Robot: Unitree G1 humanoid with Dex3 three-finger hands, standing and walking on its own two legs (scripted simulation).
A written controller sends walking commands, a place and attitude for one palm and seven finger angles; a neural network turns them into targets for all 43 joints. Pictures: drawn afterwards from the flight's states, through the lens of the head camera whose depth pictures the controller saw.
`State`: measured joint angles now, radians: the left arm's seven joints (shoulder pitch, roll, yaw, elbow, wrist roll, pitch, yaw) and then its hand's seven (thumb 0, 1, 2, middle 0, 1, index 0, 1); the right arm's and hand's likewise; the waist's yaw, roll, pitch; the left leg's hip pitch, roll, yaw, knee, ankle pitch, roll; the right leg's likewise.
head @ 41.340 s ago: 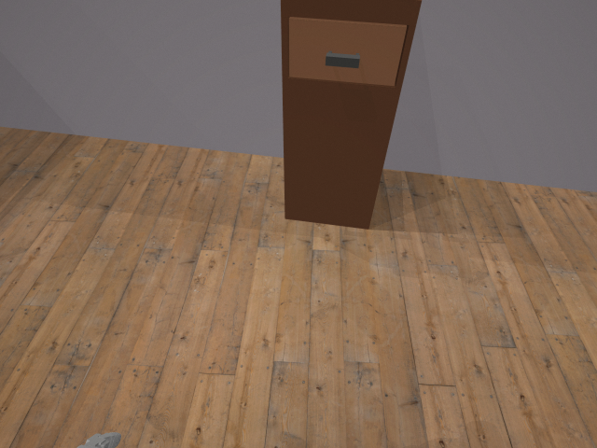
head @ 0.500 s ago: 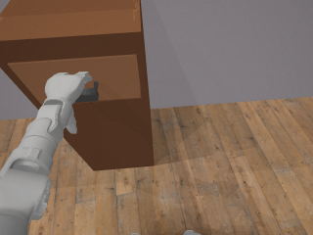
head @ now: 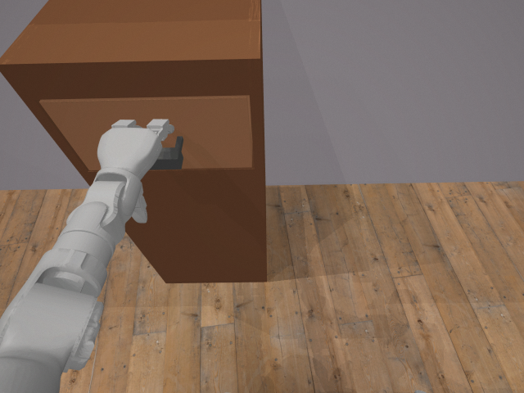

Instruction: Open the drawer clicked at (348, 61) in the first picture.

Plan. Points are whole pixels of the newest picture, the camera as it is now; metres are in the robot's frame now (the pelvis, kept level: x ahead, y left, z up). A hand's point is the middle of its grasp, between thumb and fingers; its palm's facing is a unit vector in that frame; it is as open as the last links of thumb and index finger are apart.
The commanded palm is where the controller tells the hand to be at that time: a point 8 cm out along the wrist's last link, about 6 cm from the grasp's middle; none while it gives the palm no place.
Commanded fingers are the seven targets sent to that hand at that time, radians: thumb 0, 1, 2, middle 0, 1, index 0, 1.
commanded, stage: open the thumb to release the handle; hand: left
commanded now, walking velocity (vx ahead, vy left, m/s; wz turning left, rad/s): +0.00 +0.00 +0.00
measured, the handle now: (155, 150) +0.52 +0.22 +0.04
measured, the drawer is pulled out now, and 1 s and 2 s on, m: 0.00 0.00 0.00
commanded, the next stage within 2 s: lift the hand off the handle in 0.44 s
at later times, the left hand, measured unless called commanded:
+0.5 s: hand (146, 176) +0.44 +0.21 +0.05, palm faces -0.04 +0.04 -1.00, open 15.5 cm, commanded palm +0.46 +0.22 +0.10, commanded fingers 0.00 -0.50 0.30 -0.15 -0.30 -0.15 -0.30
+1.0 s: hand (144, 175) +0.44 +0.22 +0.06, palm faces -0.02 +0.03 -1.00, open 15.4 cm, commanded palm +0.48 +0.22 +0.13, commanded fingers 0.00 -0.50 0.30 -0.15 -0.30 -0.15 -0.30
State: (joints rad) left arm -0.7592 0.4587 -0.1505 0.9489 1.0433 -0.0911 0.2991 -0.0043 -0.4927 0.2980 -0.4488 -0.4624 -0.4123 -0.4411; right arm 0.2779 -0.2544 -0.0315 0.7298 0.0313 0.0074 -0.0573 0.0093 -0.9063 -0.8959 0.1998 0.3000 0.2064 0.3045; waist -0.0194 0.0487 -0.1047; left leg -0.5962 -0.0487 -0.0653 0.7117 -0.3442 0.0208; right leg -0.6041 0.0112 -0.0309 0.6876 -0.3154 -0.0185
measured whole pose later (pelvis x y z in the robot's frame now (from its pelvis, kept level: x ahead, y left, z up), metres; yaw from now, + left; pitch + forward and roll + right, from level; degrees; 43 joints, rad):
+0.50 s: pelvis -0.04 +0.00 -0.01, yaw -2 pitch +14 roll +0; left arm -0.85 0.52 -0.10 1.10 1.04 -0.04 0.29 0.00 -0.49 0.30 -0.26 -0.36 -0.30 -0.39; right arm 0.37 -0.27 -0.01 0.74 0.04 -0.01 -0.11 0.01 -0.91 -0.90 0.20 0.30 0.21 0.30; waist -0.10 0.05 -0.09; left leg -0.70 -0.03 -0.04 0.78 -0.32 0.02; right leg -0.72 0.03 -0.01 0.75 -0.27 -0.02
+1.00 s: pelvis -0.03 +0.00 -0.01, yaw -1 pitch +14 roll +0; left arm -0.83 0.51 -0.14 1.05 1.03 -0.03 0.28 0.00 -0.49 0.30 -0.29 -0.41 -0.33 -0.38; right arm 0.32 -0.26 0.00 0.73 0.04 -0.02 -0.11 0.01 -0.91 -0.90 0.20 0.30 0.21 0.30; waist -0.08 0.05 -0.10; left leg -0.69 -0.04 -0.04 0.77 -0.32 0.02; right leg -0.70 0.02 -0.01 0.74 -0.28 -0.01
